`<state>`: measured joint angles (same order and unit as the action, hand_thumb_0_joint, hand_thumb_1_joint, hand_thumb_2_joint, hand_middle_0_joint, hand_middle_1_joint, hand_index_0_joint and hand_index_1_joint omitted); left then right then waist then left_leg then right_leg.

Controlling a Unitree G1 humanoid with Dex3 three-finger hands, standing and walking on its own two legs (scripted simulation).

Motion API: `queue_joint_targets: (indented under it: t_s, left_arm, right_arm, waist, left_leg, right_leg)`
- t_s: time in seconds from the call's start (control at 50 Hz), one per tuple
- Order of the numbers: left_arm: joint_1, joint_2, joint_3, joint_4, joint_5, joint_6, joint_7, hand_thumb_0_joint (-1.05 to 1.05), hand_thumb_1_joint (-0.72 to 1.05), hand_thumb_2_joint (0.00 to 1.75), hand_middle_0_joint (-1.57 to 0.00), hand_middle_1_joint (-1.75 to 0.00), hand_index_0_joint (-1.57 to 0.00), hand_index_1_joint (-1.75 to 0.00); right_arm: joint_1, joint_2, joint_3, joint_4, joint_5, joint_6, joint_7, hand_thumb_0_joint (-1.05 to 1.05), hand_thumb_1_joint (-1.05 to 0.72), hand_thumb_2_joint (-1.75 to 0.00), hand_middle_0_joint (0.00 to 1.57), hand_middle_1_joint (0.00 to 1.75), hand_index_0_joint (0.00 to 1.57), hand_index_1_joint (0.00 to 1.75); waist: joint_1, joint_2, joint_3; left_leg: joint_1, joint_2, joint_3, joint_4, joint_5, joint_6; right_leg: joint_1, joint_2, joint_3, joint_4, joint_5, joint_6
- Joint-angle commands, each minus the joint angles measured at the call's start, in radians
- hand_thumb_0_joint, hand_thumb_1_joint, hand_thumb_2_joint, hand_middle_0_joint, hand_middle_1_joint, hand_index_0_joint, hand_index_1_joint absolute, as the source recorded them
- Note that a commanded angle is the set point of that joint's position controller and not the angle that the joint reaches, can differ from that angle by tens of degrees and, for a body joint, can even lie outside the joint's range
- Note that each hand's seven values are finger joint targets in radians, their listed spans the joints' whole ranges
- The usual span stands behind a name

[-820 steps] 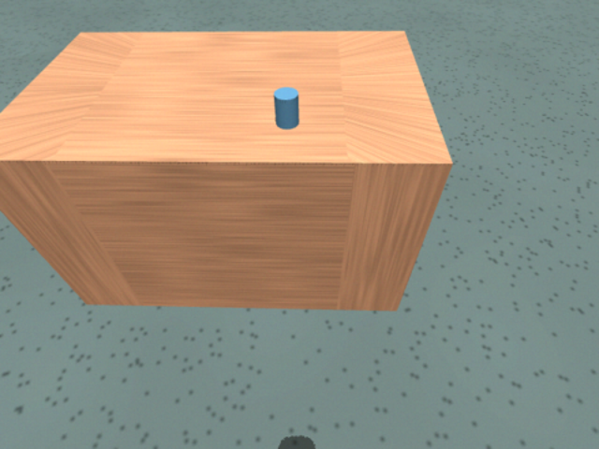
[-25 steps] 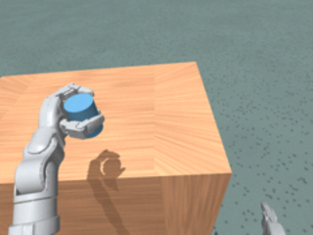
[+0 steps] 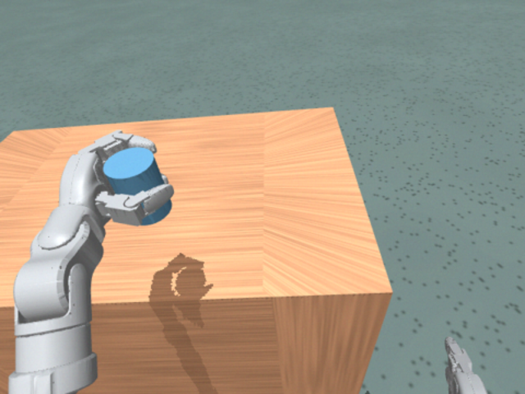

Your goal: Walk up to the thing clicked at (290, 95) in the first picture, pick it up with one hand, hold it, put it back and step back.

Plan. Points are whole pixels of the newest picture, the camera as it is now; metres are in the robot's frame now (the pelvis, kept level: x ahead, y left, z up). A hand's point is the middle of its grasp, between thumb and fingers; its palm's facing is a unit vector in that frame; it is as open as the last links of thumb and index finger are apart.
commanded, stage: hold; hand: left
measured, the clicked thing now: (140, 187) +0.34 +0.17 +0.22
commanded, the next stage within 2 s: crouch in 1.84 s
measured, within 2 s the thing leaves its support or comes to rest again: neither
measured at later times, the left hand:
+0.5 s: hand (132, 186) +0.33 +0.18 +0.23, palm faces +0.08 -1.00 -0.02, open 9.0 cm
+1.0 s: hand (135, 185) +0.34 +0.17 +0.23, palm faces +0.08 -1.00 -0.02, open 9.0 cm
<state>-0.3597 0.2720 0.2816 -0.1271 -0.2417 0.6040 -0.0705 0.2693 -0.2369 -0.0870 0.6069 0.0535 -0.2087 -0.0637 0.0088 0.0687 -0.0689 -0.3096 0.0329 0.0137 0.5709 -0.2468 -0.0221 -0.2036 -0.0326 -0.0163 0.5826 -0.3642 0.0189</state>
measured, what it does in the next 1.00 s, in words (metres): stands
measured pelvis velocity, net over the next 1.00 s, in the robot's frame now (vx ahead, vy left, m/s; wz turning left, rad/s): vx -0.01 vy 0.00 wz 0.00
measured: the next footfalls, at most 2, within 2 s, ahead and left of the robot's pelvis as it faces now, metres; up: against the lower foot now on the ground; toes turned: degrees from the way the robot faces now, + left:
none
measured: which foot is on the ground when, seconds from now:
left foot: down 0.00-1.00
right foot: down 0.00-1.00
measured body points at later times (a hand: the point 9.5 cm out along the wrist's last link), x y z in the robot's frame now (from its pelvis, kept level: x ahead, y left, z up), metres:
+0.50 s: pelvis -0.01 +0.00 +0.00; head -0.04 -0.02 +0.45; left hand +0.32 +0.23 +0.23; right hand +0.16 -0.26 -0.07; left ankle +0.04 +0.14 -0.73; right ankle -0.03 -0.13 -0.73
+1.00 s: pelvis -0.01 +0.00 +0.00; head -0.04 -0.03 +0.45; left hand +0.33 +0.23 +0.23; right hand +0.16 -0.25 -0.07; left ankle +0.04 +0.14 -0.73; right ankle -0.03 -0.13 -0.73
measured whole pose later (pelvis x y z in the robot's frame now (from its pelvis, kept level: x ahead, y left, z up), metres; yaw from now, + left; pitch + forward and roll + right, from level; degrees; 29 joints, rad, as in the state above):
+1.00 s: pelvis -0.01 +0.00 +0.00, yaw +0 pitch -1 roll +0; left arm -0.37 0.28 0.28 -0.10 -0.24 0.60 -0.07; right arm 0.26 -0.23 -0.07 0.63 0.05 -0.24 -0.08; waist 0.01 0.07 -0.07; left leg -0.31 0.03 0.01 0.57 -0.24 -0.02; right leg -0.20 -0.03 -0.02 0.57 -0.35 0.02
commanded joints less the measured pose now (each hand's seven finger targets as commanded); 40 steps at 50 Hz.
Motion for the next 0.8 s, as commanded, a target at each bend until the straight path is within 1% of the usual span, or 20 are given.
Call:
queue_joint_targets:
  t_s: [0.0, 0.14, 0.2, 0.22, 0.28, 0.3, 0.38, 0.42, 0.48, 0.5, 0.52, 0.54, 0.56, 0.58, 0.6, 0.62, 0.7, 0.72, 0.74, 0.78]
  left_arm:
    - [-0.421, 0.199, 0.07, -0.251, -0.018, -0.082, -0.009, 0.0, 0.22, 1.22, -1.28, -1.39, -1.29, -1.39]
    - [-0.422, 0.212, 0.098, -0.276, -0.023, -0.091, 0.004, 0.0, 0.23, 1.24, -1.29, -1.41, -1.31, -1.41]
    - [-0.439, 0.188, 0.068, -0.295, -0.02, -0.097, 0.003, 0.0, 0.24, 1.25, -1.28, -1.41, -1.3, -1.41]
    - [-0.424, 0.202, 0.085, -0.276, -0.022, -0.097, 0.006, 0.0, 0.23, 1.25, -1.28, -1.41, -1.29, -1.42]
    - [-0.454, 0.205, 0.067, -0.29, -0.014, -0.098, 0.004, 0.0, 0.23, 1.24, -1.28, -1.4, -1.3, -1.41]
    - [-0.439, 0.216, 0.09, -0.268, -0.019, -0.095, 0.007, 0.0, 0.22, 1.25, -1.29, -1.42, -1.31, -1.42]
    - [-0.432, 0.175, 0.049, -0.256, -0.022, -0.096, -0.004, 0.0, 0.23, 1.24, -1.28, -1.41, -1.3, -1.41]
    - [-0.433, 0.225, 0.09, -0.237, -0.019, -0.094, -0.003, 0.0, 0.21, 1.25, -1.28, -1.41, -1.3, -1.42]
    - [-0.426, 0.161, 0.045, -0.243, -0.024, -0.091, -0.01, 0.0, 0.21, 1.25, -1.29, -1.41, -1.3, -1.42]
    - [-0.401, 0.22, 0.096, -0.238, -0.022, -0.088, -0.003, 0.0, 0.22, 1.25, -1.29, -1.42, -1.31, -1.42]
    - [-0.408, 0.186, 0.065, -0.249, -0.021, -0.089, -0.008, 0.0, 0.21, 1.25, -1.29, -1.42, -1.31, -1.42]
    - [-0.391, 0.201, 0.083, -0.243, -0.022, -0.088, -0.005, 0.0, 0.23, 1.27, -1.29, -1.42, -1.31, -1.43]
    - [-0.412, 0.168, 0.052, -0.298, -0.025, -0.094, -0.005, 0.0, 0.23, 1.25, -1.29, -1.42, -1.31, -1.42]
    - [-0.382, 0.203, 0.088, -0.261, -0.023, -0.088, 0.0, 0.0, 0.22, 1.26, -1.28, -1.42, -1.3, -1.42]
    - [-0.381, 0.187, 0.067, -0.269, -0.019, -0.088, 0.0, 0.0, 0.2, 1.24, -1.28, -1.41, -1.29, -1.42]
    - [-0.406, 0.224, 0.096, -0.314, -0.017, -0.1, 0.003, 0.0, 0.21, 1.24, -1.26, -1.39, -1.27, -1.4]
    - [-0.418, 0.209, 0.09, -0.319, -0.021, -0.098, 0.016, 0.0, 0.2, 1.27, -1.28, -1.43, -1.29, -1.43]
    - [-0.439, 0.167, 0.05, -0.328, -0.018, -0.103, 0.015, 0.0, 0.2, 1.26, -1.27, -1.42, -1.29, -1.42]
    - [-0.41, 0.234, 0.114, -0.286, -0.015, -0.1, 0.02, 0.0, 0.2, 1.27, -1.28, -1.43, -1.29, -1.43]
    - [-0.423, 0.207, 0.071, -0.284, -0.01, -0.104, 0.013, 0.0, 0.2, 1.28, -1.26, -1.42, -1.27, -1.43]
  right_arm:
    - [-0.109, -0.122, -0.039, -0.18, -0.001, -0.062, -0.006, 0.0, 0.52, -0.06, 0.05, 0.05, 0.05, 0.05]
    - [-0.133, -0.122, -0.037, -0.183, -0.005, -0.067, -0.011, 0.0, 0.52, -0.06, 0.05, 0.05, 0.05, 0.05]
    - [-0.124, -0.095, -0.016, -0.154, -0.004, -0.065, -0.01, 0.0, 0.52, -0.06, 0.05, 0.05, 0.05, 0.05]
    - [-0.13, -0.122, -0.042, -0.163, -0.004, -0.071, -0.015, 0.0, 0.52, -0.06, 0.05, 0.05, 0.05, 0.05]
    - [-0.127, -0.118, -0.035, -0.152, -0.006, -0.071, -0.017, 0.0, 0.52, -0.06, 0.05, 0.05, 0.05, 0.05]
    - [-0.14, -0.143, -0.054, -0.172, -0.005, -0.077, -0.021, 0.0, 0.53, -0.06, 0.05, 0.05, 0.05, 0.05]
    - [-0.154, -0.119, -0.03, -0.191, -0.001, -0.086, -0.021, 0.0, 0.52, -0.06, 0.05, 0.05, 0.05, 0.05]
    - [-0.117, -0.12, -0.04, -0.132, -0.001, -0.082, -0.021, 0.0, 0.52, -0.06, 0.05, 0.05, 0.05, 0.05]
    - [-0.125, -0.106, -0.028, -0.161, 0.0, -0.087, -0.012, 0.0, 0.52, -0.06, 0.05, 0.05, 0.05, 0.05]
    - [-0.106, -0.135, -0.053, -0.152, 0.001, -0.084, -0.014, 0.0, 0.52, -0.06, 0.05, 0.05, 0.05, 0.05]
    - [-0.108, -0.11, -0.029, -0.155, 0.001, -0.083, -0.01, 0.0, 0.52, -0.06, 0.05, 0.05, 0.05, 0.05]
    - [-0.098, -0.143, -0.058, -0.17, -0.001, -0.082, -0.01, 0.0, 0.53, -0.06, 0.05, 0.05, 0.05, 0.05]
    - [-0.129, -0.102, -0.024, -0.169, 0.003, -0.083, -0.004, 0.0, 0.52, -0.06, 0.05, 0.05, 0.05, 0.05]
    - [-0.115, -0.158, -0.074, -0.183, 0.001, -0.085, -0.012, 0.0, 0.52, -0.06, 0.05, 0.05, 0.05, 0.05]
    - [-0.12, -0.114, -0.032, -0.171, 0.004, -0.084, -0.007, 0.0, 0.52, -0.06, 0.05, 0.05, 0.05, 0.05]
    - [-0.109, -0.129, -0.047, -0.172, -0.001, -0.082, -0.008, 0.0, 0.52, -0.06, 0.05, 0.05, 0.05, 0.05]
    - [-0.127, -0.133, -0.052, -0.161, -0.005, -0.09, -0.02, 0.0, 0.52, -0.06, 0.05, 0.05, 0.05, 0.05]
    - [-0.168, -0.095, -0.017, -0.184, -0.004, -0.098, -0.018, 0.0, 0.52, -0.06, 0.05, 0.05, 0.05, 0.05]
    - [-0.132, -0.122, -0.038, -0.166, -0.009, -0.096, -0.026, 0.0, 0.52, -0.06, 0.05, 0.05, 0.05, 0.05]
    - [-0.125, -0.095, -0.016, -0.144, -0.008, -0.091, -0.028, 0.0, 0.52, -0.06, 0.05, 0.05, 0.05, 0.05]
  waist:
    - [0.001, -0.058, -0.213]
    - [0.01, -0.073, -0.206]
    - [0.006, -0.043, -0.203]
    - [0.002, -0.058, -0.196]
    - [-0.003, -0.043, -0.206]
    - [-0.004, -0.049, -0.201]
    - [-0.004, -0.072, -0.198]
    - [0.0, -0.044, -0.189]
    - [0.002, -0.039, -0.194]
    - [0.007, -0.034, -0.182]
    - [0.004, -0.033, -0.194]
    - [0.003, -0.044, -0.197]
    - [0.014, -0.022, -0.184]
    - [-0.002, -0.05, -0.198]
    - [0.008, -0.041, -0.177]
    - [0.013, -0.042, -0.215]
    - [-0.001, -0.039, -0.202]
    - [0.007, -0.036, -0.209]
    - [0.005, -0.047, -0.228]
    - [0.002, -0.04, -0.205]
  left_leg:
    - [0.218, -0.03, 0.008, -0.038, 0.205, 0.044]
    - [0.204, -0.03, 0.007, -0.037, 0.177, 0.045]
    - [0.206, -0.033, 0.009, -0.035, 0.191, 0.043]
    - [0.205, -0.03, 0.008, -0.037, 0.174, 0.043]
    - [0.214, -0.031, 0.007, -0.044, 0.152, 0.043]
    - [0.214, -0.029, 0.007, -0.047, 0.138, 0.042]
    - [0.21, -0.029, 0.005, -0.044, 0.154, 0.044]
    - [0.209, -0.029, 0.005, -0.048, 0.151, 0.041]
    - [0.207, -0.024, 0.002, -0.055, 0.154, 0.036]
    - [0.201, -0.023, 0.002, -0.06, 0.122, 0.034]
    - [0.216, -0.02, 0.0, -0.059, 0.138, 0.034]
    - [0.21, -0.018, -0.001, -0.063, 0.131, 0.034]
    - [0.2, -0.022, 0.001, -0.061, 0.14, 0.032]
    - [0.22, -0.019, 0.001, -0.057, 0.138, 0.035]
    - [0.208, -0.023, 0.001, -0.058, 0.142, 0.035]
    - [0.209, -0.024, 0.003, -0.054, 0.151, 0.036]
    - [0.217, -0.023, 0.004, -0.052, 0.154, 0.038]
    - [0.218, -0.024, 0.004, -0.048, 0.168, 0.037]
    - [0.225, -0.025, 0.005, -0.045, 0.172, 0.04]
    - [0.215, -0.027, 0.006, -0.045, 0.18, 0.041]
  right_leg:
    - [-0.097, 0.027, -0.035, -0.105, 0.285, 0.0]
    - [-0.087, 0.026, -0.032, -0.109, 0.252, 0.002]
    - [-0.102, 0.026, -0.032, -0.104, 0.271, 0.0]
    - [-0.105, 0.027, -0.031, -0.106, 0.251, 0.0]
    - [-0.107, 0.027, -0.032, -0.116, 0.233, -0.002]
    - [-0.109, 0.029, -0.032, -0.116, 0.215, -0.002]
    - [-0.103, 0.029, -0.036, -0.115, 0.231, -0.001]
    - [-0.112, 0.031, -0.036, -0.113, 0.224, -0.005]
    - [-0.113, 0.037, -0.044, -0.11, 0.222, -0.011]
    - [-0.119, 0.038, -0.042, -0.112, 0.189, -0.013]
    - [-0.114, 0.039, -0.044, -0.113, 0.201, -0.013]
    - [-0.106, 0.039, -0.043, -0.113, 0.196, -0.014]
    - [-0.112, 0.039, -0.045, -0.113, 0.204, -0.014]
    - [-0.112, 0.039, -0.04, -0.111, 0.203, -0.01]
    - [-0.115, 0.04, -0.041, -0.113, 0.204, -0.011]
    - [-0.094, 0.036, -0.037, -0.113, 0.215, -0.01]
    - [-0.1, 0.035, -0.034, -0.111, 0.223, -0.006]
    - [-0.098, 0.036, -0.036, -0.111, 0.234, -0.006]
    - [-0.085, 0.033, -0.032, -0.111, 0.239, -0.004]
    - [-0.093, 0.031, -0.031, -0.11, 0.255, -0.004]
